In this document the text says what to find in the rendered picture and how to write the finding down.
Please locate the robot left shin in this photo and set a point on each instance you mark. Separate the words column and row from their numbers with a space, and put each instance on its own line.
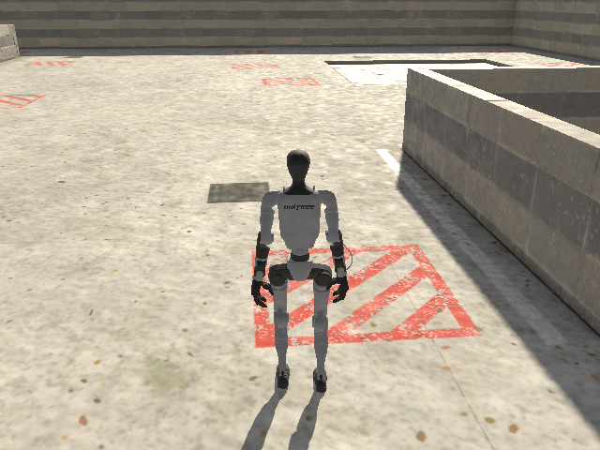
column 281, row 342

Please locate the left robot forearm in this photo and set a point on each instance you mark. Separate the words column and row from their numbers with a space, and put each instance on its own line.
column 262, row 251

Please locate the robot right upper arm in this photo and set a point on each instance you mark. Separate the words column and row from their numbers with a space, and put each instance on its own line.
column 328, row 198

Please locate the robot left upper arm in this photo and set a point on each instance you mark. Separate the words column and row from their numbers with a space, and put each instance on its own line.
column 269, row 200

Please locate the right robot forearm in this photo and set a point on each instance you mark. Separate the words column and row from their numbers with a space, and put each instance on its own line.
column 338, row 257

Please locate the left robot hand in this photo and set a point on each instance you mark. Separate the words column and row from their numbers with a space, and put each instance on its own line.
column 255, row 291

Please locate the robot torso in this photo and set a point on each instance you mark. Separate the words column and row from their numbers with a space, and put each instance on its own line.
column 299, row 224

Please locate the right robot hand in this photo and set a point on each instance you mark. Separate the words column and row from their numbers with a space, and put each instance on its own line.
column 342, row 289

